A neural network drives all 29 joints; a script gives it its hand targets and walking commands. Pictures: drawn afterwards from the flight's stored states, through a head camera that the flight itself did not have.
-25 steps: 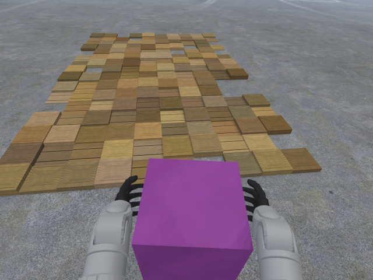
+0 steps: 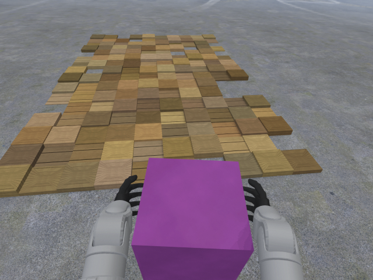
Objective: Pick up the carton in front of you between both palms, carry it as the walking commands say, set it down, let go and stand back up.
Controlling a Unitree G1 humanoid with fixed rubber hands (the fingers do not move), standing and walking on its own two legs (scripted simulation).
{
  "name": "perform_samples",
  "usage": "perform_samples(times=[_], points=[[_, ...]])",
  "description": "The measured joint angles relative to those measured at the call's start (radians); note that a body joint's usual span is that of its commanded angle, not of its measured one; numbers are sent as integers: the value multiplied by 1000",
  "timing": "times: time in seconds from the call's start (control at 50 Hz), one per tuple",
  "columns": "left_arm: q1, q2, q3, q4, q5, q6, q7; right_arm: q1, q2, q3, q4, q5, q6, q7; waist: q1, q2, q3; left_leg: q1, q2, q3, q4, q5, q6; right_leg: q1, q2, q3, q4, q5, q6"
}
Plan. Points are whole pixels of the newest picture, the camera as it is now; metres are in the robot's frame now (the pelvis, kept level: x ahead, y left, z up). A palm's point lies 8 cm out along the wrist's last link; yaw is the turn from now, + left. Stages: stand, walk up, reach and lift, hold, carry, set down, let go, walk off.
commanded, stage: carry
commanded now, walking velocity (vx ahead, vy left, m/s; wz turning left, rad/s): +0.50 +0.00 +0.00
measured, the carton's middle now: (190, 225) +0.30 +0.00 -0.02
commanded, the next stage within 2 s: none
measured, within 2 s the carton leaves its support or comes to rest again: neither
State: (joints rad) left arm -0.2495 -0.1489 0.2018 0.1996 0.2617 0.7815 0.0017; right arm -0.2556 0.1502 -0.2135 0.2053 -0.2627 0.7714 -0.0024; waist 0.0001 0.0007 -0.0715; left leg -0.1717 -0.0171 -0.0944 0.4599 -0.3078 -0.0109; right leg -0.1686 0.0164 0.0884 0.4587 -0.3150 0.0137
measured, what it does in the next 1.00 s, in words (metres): walks ahead: right foot, then left foot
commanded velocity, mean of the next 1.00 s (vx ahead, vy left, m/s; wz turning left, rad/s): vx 0.50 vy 0.00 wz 0.00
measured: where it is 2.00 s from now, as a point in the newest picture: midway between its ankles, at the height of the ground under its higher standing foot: (186, 179)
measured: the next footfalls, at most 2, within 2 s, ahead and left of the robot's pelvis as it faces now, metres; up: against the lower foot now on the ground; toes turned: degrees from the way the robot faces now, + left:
right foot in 0.46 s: +0.19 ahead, -0.09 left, +0.00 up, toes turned -8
left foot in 0.84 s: +0.55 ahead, +0.10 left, +0.00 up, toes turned +11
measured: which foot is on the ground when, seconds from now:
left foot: down 0.00-0.48, up 0.50-0.82, down 0.84-1.00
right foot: down 0.00-0.34, up 0.36-0.44, down 0.46-0.86, up 0.88-1.00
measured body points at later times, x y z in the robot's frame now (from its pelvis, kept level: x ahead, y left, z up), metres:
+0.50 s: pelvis +0.17 +0.00 -0.02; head +0.18 -0.01 +0.43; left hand +0.45 +0.14 +0.05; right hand +0.44 -0.17 +0.05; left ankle +0.02 +0.12 -0.73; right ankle +0.16 -0.09 -0.75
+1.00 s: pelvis +0.47 +0.05 -0.01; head +0.49 +0.05 +0.44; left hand +0.75 +0.18 +0.04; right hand +0.73 -0.13 +0.04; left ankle +0.51 +0.10 -0.74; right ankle +0.36 -0.08 -0.65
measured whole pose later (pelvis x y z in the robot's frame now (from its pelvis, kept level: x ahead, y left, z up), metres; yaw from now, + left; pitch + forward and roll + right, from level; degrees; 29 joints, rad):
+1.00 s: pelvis +0.47 +0.05 -0.01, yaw -3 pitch +4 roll +0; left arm -0.12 -0.13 0.10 -0.29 0.12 1.19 0.08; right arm -0.12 0.13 -0.09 -0.28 -0.11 1.17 -0.09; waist -0.03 -0.01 -0.04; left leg -0.33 0.01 0.26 0.43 -0.18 0.11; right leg -0.45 -0.09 -0.06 1.15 -0.30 -0.02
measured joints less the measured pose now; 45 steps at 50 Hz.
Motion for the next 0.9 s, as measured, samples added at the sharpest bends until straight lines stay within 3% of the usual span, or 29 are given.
perform_samples(times=[0.1, 0.22, 0.32, 0.34, 0.4, 0.44, 0.48, 0.52, 0.58, 0.6, 0.66, 0.76, 0.82, 0.86, 0.9], points=[[32, 7, -36, -132, -53, 57, 24, 31, -7, 38, -132, 52, 57, -23, 1, 0, -51, -89, 24, 45, 72, -9, -2, -90, -25, -48, 74, -10, -2], [59, 16, -78, -282, -109, 208, 62, 62, -32, 77, -284, 117, 208, -56, 0, 7, -111, -128, 49, 71, 158, -74, -11, -116, -40, -83, 139, -59, 10], [83, 20, -90, -400, -134, 323, 87, 74, -26, 87, -377, 151, 311, -74, 2, -30, -120, -100, 27, 105, 179, -151, -7, -134, -74, -79, 238, -149, 18], [98, 26, -83, -427, -143, 338, 87, 74, -12, 91, -388, 149, 323, -78, 1, -28, -117, -85, 27, 117, 171, -162, -3, -164, -84, -101, 306, -123, 18], [135, 21, -69, -490, -163, 376, 88, 105, -16, 135, -444, 150, 366, -93, -6, 15, -97, -20, 54, 121, 100, -171, 12, -247, -58, -172, 399, -251, 14], [138, 20, -80, -523, -171, 394, 88, 125, -19, 139, -505, 156, 394, -101, -17, 39, -67, 28, 76, 111, 44, -162, -10, -261, -27, -221, 266, -195, 0], [113, 17, -104, -536, -173, 401, 89, 136, -21, 117, -570, 162, 413, -104, -35, 50, -30, 30, 95, 112, 108, -168, -15, -204, -9, -263, 109, 30, -32], [97, 16, -131, -532, -165, 403, 90, 144, -22, 90, -603, 174, 423, -105, -31, 34, -22, -57, 87, 133, 339, -149, -11, -156, -19, -281, 92, 27, -65], [101, 16, -133, -557, -154, 421, 93, 124, -20, 82, -598, 185, 437, -104, -12, -5, -25, -208, 57, 169, 584, -137, 16, -64, -33, -272, -6, -16, -68], [104, 16, -128, -568, -152, 427, 94, 115, -20, 86, -592, 185, 439, -102, -3, -15, -27, -248, 55, 185, 588, -117, 18, -30, -38, -266, -52, -2, -49], [102, 16, -107, -592, -152, 436, 94, 91, -16, 98, -579, 176, 435, -94, 25, -34, -30, -352, 52, 219, 485, -49, 13, 70, -51, -249, -167, 9, -45], [102, 16, -94, -586, -161, 431, 89, 98, -17, 119, -579, 150, 429, -88, 47, -25, -31, -414, 51, 278, 165, 134, 23, 222, -65, -237, -233, -57, -13], [106, 17, -92, -574, -163, 432, 87, 105, -17, 125, -572, 143, 432, -88, 43, -25, -21, -352, 30, 337, 44, 194, 41, 277, -90, -237, -125, -166, 13], [109, 18, -79, -554, -161, 427, 84, 99, -16, 132, -538, 138, 424, -87, 24, -36, -15, -328, 23, 358, 92, 208, 92, 208, -127, -231, 144, -197, 7], [110, 17, -72, -520, -157, 422, 82, 97, -16, 131, -496, 135, 415, -87, 2, -32, -1, -311, 25, 364, 134, 139, 127, 43, -113, -152, 493, -154, -10]])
